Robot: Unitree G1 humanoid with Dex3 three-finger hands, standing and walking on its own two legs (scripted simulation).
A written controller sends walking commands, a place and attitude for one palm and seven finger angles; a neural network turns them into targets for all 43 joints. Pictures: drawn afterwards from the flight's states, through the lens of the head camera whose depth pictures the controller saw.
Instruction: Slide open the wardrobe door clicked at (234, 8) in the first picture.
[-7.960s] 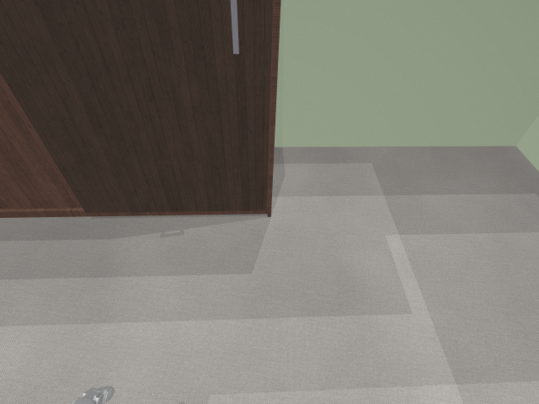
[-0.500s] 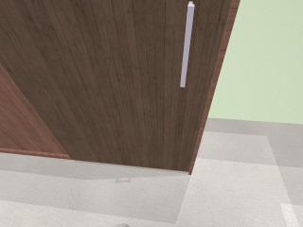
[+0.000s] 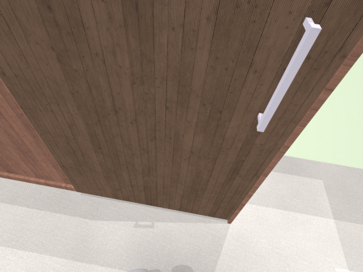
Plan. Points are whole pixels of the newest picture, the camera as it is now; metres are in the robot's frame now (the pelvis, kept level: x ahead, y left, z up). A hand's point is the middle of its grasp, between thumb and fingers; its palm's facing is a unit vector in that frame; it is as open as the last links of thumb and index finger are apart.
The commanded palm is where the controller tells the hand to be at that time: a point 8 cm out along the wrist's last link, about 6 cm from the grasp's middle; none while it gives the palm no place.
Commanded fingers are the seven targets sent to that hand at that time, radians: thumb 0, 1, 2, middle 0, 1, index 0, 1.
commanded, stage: come to a stop and stand still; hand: right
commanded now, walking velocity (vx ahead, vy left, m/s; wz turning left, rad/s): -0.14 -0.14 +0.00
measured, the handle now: (280, 83) +0.48 -0.16 +0.19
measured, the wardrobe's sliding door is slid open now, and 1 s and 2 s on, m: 0.00 0.00 0.00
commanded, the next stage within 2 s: look again from close up in 1.30 s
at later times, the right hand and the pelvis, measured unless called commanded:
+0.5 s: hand out of the picture -0.03 -0.27 -0.18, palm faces +0.02 +0.97 -0.25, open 7.4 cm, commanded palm none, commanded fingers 0.00 -0.90 -0.90 0.20 0.30 0.20 0.30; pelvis -0.03 -0.07 -0.01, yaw +2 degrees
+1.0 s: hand out of the picture +0.01 -0.27 -0.16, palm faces -0.04 +0.97 -0.23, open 7.4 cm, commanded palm none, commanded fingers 0.00 -0.90 -0.90 0.20 0.30 0.20 0.30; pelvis -0.03 -0.09 +0.00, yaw +2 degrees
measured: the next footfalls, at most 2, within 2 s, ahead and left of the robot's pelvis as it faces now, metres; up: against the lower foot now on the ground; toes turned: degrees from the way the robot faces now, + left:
right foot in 0.30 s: +0.01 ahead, -0.15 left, +0.00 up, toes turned -2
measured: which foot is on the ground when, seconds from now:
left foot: down 0.00-1.00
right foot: up 0.00-0.28, down 0.30-1.00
